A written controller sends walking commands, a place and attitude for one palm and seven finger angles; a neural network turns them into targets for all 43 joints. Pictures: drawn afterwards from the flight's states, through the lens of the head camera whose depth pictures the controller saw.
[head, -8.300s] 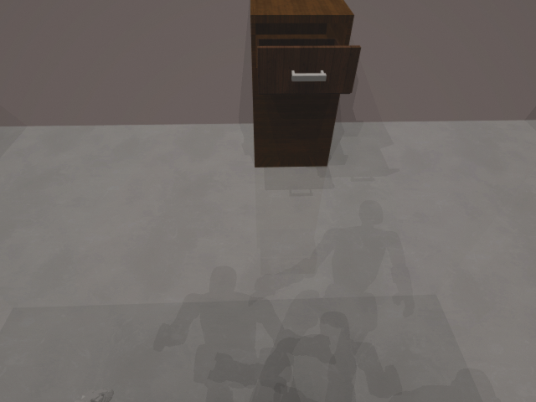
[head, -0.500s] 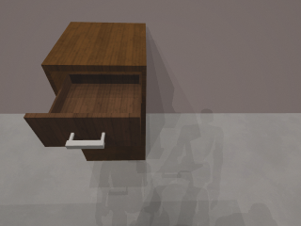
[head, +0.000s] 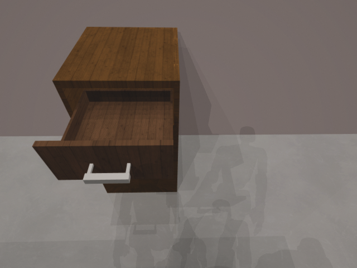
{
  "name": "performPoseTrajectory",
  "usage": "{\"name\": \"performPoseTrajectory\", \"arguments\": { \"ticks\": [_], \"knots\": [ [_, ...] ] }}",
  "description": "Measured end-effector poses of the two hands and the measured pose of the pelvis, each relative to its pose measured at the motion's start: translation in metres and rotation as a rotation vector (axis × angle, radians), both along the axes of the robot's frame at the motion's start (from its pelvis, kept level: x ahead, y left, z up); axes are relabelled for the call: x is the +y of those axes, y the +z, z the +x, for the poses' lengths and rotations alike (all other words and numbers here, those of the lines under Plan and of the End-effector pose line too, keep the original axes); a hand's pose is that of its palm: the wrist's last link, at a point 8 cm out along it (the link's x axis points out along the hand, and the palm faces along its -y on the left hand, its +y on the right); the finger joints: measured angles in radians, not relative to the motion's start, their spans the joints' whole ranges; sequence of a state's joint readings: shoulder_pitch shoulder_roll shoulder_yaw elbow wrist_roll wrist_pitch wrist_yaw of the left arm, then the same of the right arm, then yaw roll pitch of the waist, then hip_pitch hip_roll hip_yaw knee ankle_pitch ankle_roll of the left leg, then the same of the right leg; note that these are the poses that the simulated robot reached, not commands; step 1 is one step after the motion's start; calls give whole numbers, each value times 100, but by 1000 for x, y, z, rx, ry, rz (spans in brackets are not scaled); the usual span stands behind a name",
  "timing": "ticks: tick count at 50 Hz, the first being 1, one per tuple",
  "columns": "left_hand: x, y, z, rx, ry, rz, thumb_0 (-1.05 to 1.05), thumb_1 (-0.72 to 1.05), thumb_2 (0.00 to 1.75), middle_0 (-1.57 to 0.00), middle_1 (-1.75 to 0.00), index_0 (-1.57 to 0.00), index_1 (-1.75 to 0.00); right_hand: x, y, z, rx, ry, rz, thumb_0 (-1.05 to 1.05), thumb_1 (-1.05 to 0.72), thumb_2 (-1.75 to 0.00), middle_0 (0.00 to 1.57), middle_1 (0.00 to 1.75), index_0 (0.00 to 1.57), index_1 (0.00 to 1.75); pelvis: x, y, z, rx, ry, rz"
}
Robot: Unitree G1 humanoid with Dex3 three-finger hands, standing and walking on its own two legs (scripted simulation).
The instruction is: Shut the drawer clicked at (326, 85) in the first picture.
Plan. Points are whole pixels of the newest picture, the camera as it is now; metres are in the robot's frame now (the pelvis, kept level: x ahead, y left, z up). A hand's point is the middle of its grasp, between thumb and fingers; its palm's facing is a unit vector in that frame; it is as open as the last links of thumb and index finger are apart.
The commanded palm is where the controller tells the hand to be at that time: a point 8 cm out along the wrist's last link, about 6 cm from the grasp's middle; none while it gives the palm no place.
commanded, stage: come to a stop and stand still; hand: left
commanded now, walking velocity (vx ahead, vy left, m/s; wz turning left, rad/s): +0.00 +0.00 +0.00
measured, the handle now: (108, 172) +0.38 +0.24 -0.08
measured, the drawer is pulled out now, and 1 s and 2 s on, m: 0.26 0.26 0.26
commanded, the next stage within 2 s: look again from close up in 0.22 s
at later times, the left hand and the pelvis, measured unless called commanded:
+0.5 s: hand out of the picture +0.02 +0.18 -0.18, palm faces +0.02 -0.97 -0.23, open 7.4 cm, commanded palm none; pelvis +0.01 +0.00 -0.01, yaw +0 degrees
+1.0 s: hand out of the picture +0.05 +0.18 -0.16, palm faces +0.13 -0.97 -0.22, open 7.3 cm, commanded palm +0.11 +0.22 -0.07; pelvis +0.02 +0.00 -0.01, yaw +0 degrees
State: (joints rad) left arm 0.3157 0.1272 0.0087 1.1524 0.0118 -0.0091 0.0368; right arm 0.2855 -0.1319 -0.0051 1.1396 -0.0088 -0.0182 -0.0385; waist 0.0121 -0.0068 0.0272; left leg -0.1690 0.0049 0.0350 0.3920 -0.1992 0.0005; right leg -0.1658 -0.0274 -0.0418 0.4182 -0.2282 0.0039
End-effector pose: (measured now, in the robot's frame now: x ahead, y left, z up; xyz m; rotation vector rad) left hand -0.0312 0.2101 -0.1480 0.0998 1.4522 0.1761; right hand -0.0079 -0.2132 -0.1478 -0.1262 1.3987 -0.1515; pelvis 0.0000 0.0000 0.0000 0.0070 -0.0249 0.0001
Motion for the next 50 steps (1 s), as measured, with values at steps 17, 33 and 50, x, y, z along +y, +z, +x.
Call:
{"name": "performPoseTrajectory", "arguments": {
  "ticks": [17, 33, 50],
  "knots": [
    [7, 4, 38, -69, -31, 34, 0, 90, 90, -20, -30, -20, -30, -11, -1, 16, -7, 19, -5, 1, -91, -90, 20, 30, 20, 30, -5, 0, 9, 1, 4, -6],
    [21, 4, 62, -128, -67, 58, 0, 90, 90, -20, -30, -20, -30, 0, -12, 29, -56, 44, 18, 2, -93, -90, 20, 30, 20, 30, 5, -9, 18, -5, -1, 1],
    [20, 17, 71, -215, 32, 65, 2, 93, 90, -21, -30, -20, -30, -7, -1, 35, -92, 41, -24, 2, -92, -90, 20, 30, 20, 30, 3, -7, 20, 9, -8, -2]
  ]
}}
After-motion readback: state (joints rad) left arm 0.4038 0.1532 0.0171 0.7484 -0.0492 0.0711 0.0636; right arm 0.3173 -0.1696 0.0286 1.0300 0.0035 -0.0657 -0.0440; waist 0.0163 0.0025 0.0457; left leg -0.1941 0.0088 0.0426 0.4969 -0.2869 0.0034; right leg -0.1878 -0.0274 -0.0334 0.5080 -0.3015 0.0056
